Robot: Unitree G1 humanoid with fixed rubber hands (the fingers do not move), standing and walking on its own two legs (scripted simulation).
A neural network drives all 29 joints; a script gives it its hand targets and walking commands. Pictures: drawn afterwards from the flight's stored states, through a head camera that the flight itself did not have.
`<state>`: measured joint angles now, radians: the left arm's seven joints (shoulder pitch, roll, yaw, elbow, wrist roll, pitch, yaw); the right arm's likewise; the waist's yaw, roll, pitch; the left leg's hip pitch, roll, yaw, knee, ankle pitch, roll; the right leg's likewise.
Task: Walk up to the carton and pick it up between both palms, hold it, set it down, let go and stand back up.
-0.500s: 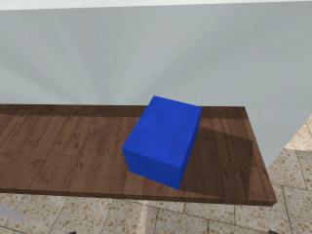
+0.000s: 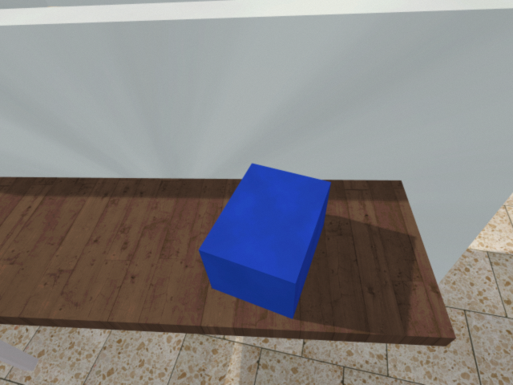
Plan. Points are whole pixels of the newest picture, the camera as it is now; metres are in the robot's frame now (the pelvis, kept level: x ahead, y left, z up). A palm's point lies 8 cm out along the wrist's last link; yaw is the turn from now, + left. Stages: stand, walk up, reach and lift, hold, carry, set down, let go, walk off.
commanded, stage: stand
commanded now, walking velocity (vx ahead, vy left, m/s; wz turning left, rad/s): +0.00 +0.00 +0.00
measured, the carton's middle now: (270, 235) +0.42 +0.02 -0.06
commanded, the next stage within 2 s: none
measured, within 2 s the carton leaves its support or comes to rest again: neither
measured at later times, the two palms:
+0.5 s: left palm out of the picture +0.07 +0.29 -0.10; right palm out of the picture +0.08 -0.29 -0.11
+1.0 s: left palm out of the picture +0.05 +0.29 -0.10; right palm out of the picture +0.07 -0.29 -0.11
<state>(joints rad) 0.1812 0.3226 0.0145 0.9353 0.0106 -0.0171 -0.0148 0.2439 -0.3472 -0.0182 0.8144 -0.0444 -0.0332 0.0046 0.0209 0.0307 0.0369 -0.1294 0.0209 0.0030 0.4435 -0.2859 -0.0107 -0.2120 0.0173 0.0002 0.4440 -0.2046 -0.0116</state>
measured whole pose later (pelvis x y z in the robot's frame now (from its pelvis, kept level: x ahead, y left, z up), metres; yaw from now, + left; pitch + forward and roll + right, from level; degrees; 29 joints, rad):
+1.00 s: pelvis -0.02 -0.01 +0.00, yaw +0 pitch -2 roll +0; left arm 0.16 0.32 0.01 1.03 0.01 -0.02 -0.01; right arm 0.24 -0.35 -0.02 0.88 -0.04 -0.03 0.00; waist 0.02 0.03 0.02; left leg -0.13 0.02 0.00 0.40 -0.24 -0.02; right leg -0.21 0.02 0.00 0.41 -0.16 -0.02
